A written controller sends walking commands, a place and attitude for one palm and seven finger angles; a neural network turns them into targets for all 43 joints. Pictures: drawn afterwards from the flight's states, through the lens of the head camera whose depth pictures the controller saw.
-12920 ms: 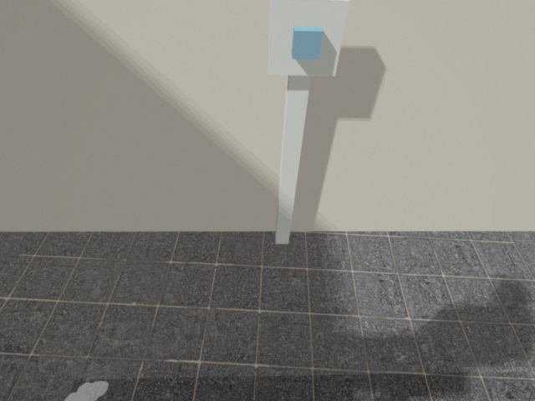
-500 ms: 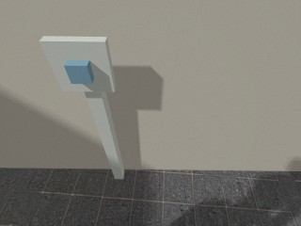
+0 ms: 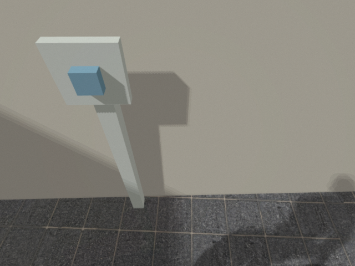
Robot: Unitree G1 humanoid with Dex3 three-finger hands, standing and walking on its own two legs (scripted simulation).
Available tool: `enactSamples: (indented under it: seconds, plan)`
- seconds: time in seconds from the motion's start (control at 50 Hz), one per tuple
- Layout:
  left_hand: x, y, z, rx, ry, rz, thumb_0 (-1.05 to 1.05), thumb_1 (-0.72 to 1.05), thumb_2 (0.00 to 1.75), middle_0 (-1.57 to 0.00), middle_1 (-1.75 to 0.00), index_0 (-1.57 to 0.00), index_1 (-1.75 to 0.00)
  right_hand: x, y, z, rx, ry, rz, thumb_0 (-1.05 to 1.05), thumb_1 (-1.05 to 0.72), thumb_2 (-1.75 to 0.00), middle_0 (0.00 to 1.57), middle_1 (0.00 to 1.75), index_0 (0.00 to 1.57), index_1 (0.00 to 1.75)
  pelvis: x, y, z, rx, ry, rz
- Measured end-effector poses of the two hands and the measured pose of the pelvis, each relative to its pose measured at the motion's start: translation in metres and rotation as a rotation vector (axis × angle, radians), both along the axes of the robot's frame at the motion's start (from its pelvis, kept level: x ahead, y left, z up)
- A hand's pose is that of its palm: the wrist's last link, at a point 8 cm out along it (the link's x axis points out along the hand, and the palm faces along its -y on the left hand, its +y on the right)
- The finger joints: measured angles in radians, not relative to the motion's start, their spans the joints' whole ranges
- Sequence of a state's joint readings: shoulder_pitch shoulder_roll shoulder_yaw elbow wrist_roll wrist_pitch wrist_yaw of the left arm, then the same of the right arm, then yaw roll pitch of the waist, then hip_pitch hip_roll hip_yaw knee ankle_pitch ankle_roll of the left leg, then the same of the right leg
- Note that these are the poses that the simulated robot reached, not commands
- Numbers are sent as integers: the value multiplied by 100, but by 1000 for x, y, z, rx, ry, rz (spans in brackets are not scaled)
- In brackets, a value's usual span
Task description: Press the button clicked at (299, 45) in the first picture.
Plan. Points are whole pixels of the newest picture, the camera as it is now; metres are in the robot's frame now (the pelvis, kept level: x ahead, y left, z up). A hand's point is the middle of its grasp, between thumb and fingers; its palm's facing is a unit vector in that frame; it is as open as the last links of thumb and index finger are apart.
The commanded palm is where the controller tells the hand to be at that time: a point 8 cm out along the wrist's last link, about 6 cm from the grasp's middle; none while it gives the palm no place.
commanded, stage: look again from close up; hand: left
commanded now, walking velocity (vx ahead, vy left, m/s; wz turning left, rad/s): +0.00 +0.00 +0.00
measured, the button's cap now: (88, 80) +0.50 +0.25 +0.16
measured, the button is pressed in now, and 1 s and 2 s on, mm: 0 0 0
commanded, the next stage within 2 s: raise the hand and make a fist in 0.32 s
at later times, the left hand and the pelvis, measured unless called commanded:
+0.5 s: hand out of the picture +0.07 +0.22 -0.13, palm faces +0.14 -0.97 -0.20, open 7.4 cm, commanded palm +0.10 +0.26 -0.05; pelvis -0.01 +0.04 +0.00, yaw -1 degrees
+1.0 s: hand (64, 264) +0.13 +0.22 +0.02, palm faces +0.24 -0.97 -0.05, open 4.3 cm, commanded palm +0.12 +0.26 +0.02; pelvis -0.03 +0.00 -0.06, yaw +4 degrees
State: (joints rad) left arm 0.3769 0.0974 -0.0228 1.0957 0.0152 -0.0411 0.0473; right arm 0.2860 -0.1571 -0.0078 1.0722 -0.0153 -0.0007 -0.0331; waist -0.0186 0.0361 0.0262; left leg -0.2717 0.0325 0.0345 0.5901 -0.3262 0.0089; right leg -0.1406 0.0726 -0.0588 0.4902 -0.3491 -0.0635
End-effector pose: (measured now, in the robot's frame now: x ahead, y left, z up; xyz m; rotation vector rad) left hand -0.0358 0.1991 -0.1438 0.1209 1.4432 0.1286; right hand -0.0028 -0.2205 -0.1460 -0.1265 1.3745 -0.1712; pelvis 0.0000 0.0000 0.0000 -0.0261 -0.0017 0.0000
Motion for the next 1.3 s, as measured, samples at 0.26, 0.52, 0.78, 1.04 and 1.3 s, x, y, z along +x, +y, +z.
enactSamples:
  seconds: [0.26, 0.52, 0.78, 1.04, 1.3]
  plan:
    - [52, 52, 2, 38, -130, -38, 0, 91, 90, -20, -30, -19, -30, 0, 25, 9, -19, -27, 27, 1, -94, -90, 20, 30, 20, 30, -2, 26, 4, 21, -10, -15]
    - [108, 75, 62, 100, -525, 53, 1, 91, 90, -22, -31, -21, -31, 16, 31, 24, -61, -208, 36, 2, -93, -90, 20, 30, 20, 30, -6, 41, 4, 34, 21, -13]
    - [180, 36, 143, -140, -1426, -67, 0, 90, 90, -46, -59, -46, -59, 158, -3, 66, -115, -806, 165, 1, -91, -90, 20, 30, 20, 30, -32, 22, -40, 34, 126, 1]
    - [152, 56, 181, 63, -1613, -58, 2, 90, 90, -82, -97, -81, -97, 196, 20, 46, -40, -850, 317, 1, -91, -90, 20, 30, 20, 30, -32, 2, -59, -26, 161, 69]
    - [196, 71, 197, 41, -1377, -20, 1, 90, 90, -116, -135, -116, -135, 135, -2, 36, -63, -624, 97, 1, -90, -90, 20, 30, 20, 30, -2, 7, -29, 16, 133, 18]
